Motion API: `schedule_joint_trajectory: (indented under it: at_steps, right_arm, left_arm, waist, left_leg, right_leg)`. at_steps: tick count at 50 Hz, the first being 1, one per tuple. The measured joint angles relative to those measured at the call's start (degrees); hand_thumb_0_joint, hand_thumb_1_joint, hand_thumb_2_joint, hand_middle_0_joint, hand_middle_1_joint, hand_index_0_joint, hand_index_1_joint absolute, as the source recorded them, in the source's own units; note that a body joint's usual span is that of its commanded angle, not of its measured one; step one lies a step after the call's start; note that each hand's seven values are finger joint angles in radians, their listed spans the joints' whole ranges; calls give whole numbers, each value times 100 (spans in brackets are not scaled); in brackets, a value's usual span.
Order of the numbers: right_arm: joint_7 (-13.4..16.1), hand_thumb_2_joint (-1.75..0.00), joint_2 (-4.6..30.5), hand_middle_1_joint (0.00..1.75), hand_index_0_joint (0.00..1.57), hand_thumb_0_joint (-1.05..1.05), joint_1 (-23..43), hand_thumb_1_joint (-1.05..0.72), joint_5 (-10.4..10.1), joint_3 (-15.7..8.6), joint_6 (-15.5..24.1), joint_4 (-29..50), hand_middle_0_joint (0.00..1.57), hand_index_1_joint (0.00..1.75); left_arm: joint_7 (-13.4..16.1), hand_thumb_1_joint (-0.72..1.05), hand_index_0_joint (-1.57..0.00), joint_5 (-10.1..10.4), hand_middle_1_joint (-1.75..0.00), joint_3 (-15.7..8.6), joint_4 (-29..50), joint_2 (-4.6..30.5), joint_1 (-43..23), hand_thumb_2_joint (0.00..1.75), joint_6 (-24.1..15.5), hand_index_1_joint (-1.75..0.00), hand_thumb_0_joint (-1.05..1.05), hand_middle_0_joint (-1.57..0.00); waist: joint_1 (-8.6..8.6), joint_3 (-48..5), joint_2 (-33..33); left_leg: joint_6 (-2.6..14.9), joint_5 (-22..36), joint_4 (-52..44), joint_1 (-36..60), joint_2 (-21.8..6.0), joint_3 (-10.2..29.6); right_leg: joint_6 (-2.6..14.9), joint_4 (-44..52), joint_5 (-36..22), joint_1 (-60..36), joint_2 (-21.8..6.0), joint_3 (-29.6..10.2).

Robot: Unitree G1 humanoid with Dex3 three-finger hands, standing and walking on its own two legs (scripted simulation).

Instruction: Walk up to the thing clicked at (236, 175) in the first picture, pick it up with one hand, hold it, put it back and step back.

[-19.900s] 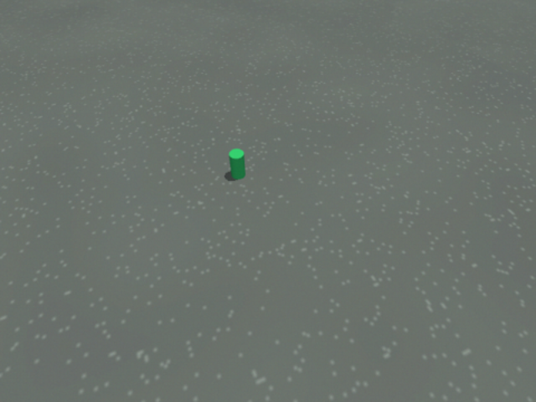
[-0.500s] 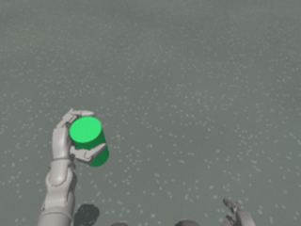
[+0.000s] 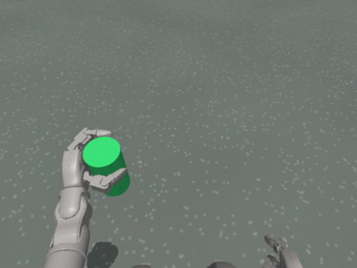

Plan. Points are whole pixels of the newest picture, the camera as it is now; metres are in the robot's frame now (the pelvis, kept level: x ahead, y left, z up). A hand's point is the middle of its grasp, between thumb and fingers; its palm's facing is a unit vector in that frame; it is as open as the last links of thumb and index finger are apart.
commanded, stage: crouch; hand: left
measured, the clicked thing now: (109, 168) +0.33 +0.17 +0.02
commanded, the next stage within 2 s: lower in 1.90 s
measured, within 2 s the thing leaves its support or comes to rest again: neither
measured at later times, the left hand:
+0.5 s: hand (112, 181) +0.34 +0.18 -0.06, palm faces +0.20 -0.98 +0.02, open 10.5 cm
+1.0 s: hand (122, 201) +0.38 +0.20 -0.31, palm faces +0.25 -0.97 -0.01, open 10.5 cm
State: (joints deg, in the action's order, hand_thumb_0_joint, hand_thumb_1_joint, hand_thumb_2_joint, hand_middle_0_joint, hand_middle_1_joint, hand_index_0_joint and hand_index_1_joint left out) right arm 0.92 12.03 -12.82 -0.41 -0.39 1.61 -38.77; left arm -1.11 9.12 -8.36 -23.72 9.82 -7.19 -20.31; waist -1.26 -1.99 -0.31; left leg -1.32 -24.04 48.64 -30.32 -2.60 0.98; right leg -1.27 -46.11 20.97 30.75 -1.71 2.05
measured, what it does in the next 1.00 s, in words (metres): lowers itself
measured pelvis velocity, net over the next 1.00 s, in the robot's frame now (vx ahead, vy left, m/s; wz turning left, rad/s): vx -0.06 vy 0.00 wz -0.03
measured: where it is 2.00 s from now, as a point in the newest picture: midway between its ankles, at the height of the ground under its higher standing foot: outside the picture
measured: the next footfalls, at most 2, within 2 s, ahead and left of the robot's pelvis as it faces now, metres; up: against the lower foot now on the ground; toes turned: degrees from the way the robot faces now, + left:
none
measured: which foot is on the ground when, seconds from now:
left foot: down 0.00-1.00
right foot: down 0.00-1.00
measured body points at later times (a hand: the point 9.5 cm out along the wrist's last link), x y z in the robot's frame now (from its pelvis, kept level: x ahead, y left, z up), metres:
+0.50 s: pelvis -0.03 +0.00 -0.06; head +0.08 +0.03 +0.38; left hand +0.32 +0.23 -0.06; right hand +0.10 -0.26 -0.16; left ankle +0.01 +0.13 -0.70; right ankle +0.03 -0.14 -0.70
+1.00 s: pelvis -0.06 +0.00 -0.27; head +0.14 +0.03 +0.13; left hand +0.36 +0.26 -0.31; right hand +0.04 -0.26 -0.40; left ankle +0.01 +0.13 -0.70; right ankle +0.02 -0.14 -0.70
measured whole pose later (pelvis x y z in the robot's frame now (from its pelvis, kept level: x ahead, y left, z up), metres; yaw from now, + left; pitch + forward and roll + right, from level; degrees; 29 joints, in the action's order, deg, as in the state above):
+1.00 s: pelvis -0.06 +0.00 -0.27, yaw -1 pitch +34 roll -3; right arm -5.3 14.2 -6.6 5.6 0.9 1.1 -41.6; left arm -1.9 5.1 -23.9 -62.4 17.5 -36.5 -46.0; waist -6.0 -9.5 0.9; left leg -1.8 -40.4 113.6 -107.5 -1.1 4.4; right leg -1.3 -110.2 36.4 108.0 -2.5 1.1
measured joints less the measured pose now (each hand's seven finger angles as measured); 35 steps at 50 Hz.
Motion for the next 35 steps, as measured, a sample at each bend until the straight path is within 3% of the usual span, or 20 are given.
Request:
schedule_joint_trajectory:
  at_steps: [9,17,22,29,35]
  right_arm:
    - [1,-91,27,30,20,1,-35,-91,15,-18,-17,-5,20,30]
    - [-85,-91,-4,30,20,1,94,-90,107,-65,70,9,20,30]
    - [-210,-91,49,30,20,1,149,-90,199,-121,169,47,20,30]
    - [-338,-91,207,30,20,1,186,-89,339,-122,218,48,20,30]
    - [-400,-90,236,30,20,1,349,-89,423,-78,95,-73,20,30]
  left_arm:
    - [57,-43,-68,-49,-101,52,-43,-44,36,109,40,-101,0,-70]
    - [151,-43,-68,-126,-100,-156,-726,-82,-349,109,-374,-100,0,-71]
    - [117,-43,-68,-192,-101,-361,-1477,-22,-757,109,-958,-101,0,-70]
    - [111,-42,-67,-265,-102,-655,-2348,207,-1367,108,-1909,-102,0,-69]
    - [79,-43,-68,-294,-101,-907,-2809,479,-1992,108,-2183,-101,0,-70]
  waist:
    - [15,-13,-13]
    - [-60,5,82]
    - [-133,-131,163]
    - [-275,-652,187]
    - [-327,-855,104]
  left_leg:
    - [15,7,16,-24,8,-7]
    - [21,-46,407,-632,22,0]
    - [16,-247,1171,-1689,32,36]
    - [-26,-844,2990,-3861,38,144]
    - [-27,-1274,4344,-5335,52,223]
  right_leg:
    - [-13,3,-20,16,-7,-9]
    - [-10,-402,39,633,-22,-26]
    - [0,-1169,240,1691,-38,-32]
    - [-12,-2966,821,3855,-51,-30]
    - [6,-4293,1224,5329,-54,-38]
